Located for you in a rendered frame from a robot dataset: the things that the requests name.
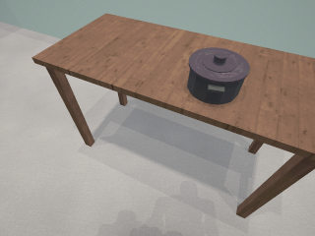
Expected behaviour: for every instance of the table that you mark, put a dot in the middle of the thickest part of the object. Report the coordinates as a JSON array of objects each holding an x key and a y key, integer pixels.
[{"x": 275, "y": 105}]

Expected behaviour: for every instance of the knob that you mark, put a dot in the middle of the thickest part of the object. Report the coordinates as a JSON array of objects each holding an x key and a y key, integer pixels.
[{"x": 220, "y": 57}]

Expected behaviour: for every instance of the pot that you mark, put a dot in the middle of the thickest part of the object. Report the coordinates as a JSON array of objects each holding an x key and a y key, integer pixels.
[{"x": 212, "y": 93}]

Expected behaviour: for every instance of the lid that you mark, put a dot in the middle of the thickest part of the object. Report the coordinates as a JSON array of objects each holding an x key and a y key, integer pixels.
[{"x": 233, "y": 70}]

